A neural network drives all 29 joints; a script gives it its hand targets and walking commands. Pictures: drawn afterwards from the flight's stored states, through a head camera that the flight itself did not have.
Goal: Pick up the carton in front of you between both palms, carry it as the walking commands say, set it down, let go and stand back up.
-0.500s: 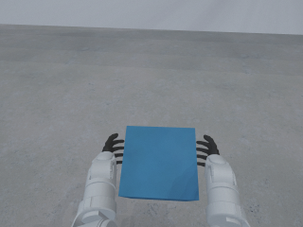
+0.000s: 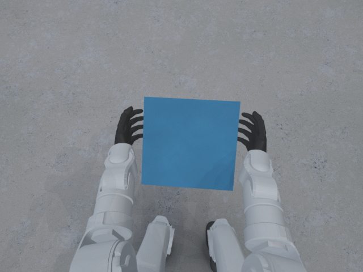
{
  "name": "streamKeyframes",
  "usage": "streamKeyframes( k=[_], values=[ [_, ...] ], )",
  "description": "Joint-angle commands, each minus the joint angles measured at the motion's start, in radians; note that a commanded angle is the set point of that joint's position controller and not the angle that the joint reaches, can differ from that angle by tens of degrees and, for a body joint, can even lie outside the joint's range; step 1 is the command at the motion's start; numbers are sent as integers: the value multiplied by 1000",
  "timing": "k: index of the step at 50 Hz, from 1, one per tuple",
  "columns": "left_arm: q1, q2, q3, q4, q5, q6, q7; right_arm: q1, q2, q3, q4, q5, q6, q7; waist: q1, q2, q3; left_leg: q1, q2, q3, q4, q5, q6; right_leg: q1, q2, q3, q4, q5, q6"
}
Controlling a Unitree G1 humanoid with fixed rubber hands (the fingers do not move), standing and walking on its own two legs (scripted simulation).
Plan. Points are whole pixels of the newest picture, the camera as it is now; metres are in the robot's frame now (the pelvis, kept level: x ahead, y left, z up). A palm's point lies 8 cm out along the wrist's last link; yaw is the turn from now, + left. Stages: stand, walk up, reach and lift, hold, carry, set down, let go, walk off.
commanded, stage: set down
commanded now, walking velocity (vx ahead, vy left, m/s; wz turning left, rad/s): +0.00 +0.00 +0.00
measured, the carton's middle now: (190, 138) +0.45 +0.02 -0.18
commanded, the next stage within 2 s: none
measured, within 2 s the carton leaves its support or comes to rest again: rests again in 1.96 s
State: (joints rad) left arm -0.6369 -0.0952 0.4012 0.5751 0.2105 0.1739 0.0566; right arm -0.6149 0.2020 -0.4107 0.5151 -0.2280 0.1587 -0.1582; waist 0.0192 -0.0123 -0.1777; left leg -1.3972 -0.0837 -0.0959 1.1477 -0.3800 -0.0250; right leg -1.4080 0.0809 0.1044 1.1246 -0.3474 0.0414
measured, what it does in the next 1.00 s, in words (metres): lowers itself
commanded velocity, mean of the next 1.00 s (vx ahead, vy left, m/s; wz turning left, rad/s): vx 0.00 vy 0.00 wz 0.00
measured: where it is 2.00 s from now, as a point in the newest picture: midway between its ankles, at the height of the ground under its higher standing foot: (187, 256)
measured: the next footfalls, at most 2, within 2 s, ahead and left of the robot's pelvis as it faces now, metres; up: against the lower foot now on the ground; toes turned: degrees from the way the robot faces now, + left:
none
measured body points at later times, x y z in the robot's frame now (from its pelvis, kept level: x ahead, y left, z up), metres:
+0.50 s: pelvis -0.02 +0.00 -0.13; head +0.25 +0.02 +0.23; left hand +0.45 +0.18 -0.23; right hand +0.45 -0.12 -0.23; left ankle +0.06 +0.12 -0.62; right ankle +0.08 -0.13 -0.62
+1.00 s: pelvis -0.04 +0.00 -0.24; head +0.30 +0.03 +0.05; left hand +0.48 +0.19 -0.39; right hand +0.48 -0.11 -0.39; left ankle +0.06 +0.12 -0.62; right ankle +0.07 -0.13 -0.62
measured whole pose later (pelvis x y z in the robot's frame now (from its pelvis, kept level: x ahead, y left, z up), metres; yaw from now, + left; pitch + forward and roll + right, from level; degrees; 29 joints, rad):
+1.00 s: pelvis -0.04 +0.00 -0.24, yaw -1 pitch +46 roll -2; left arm -1.25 0.19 0.29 0.89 0.11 0.22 0.08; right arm -1.18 0.00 -0.44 0.77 -0.11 0.18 -0.25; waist 0.03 -0.05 0.06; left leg -2.26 -0.14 -0.08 2.01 -0.54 -0.06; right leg -2.26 0.16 0.08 1.96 -0.51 0.11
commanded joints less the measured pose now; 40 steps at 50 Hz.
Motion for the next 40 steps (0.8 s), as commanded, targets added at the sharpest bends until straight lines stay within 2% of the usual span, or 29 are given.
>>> streamKeyframes(
  k=[1, 8, 19, 29, 40],
  values=[
    [-608, -839, -493, 106, -31, 59, -295, -584, 850, 501, 157, 21, 73, 293, 3, 34, -737, 259, -62, 103, -36, 47, -4, 280, 83, -120, 12, 6, -4],
    [-735, -862, -456, 146, -53, 68, -295, -755, 872, 482, 165, 55, 78, 294, 17, 18, -870, 167, -70, 105, 106, 107, -3, 144, 90, -137, 155, 45, 0],
    [-852, -789, -490, 148, -111, 39, -270, -855, 837, 491, 193, 106, 54, 246, 29, 18, -974, 15, -77, 126, 304, 145, -14, 12, 106, -149, 350, 84, 12],
    [-934, -731, -521, 156, -163, 15, -256, -966, 784, 519, 161, 152, 24, 204, 36, 15, -1016, -96, -75, 135, 458, 198, -23, -80, 115, -167, 512, 134, 20],
    [-1088, -616, -508, 187, -186, 0, -231, -1118, 689, 486, 204, 182, 11, 176, 45, 10, -978, -203, -64, 148, 593, 132, -25, -183, 111, -185, 660, 75, 23]
  ],
)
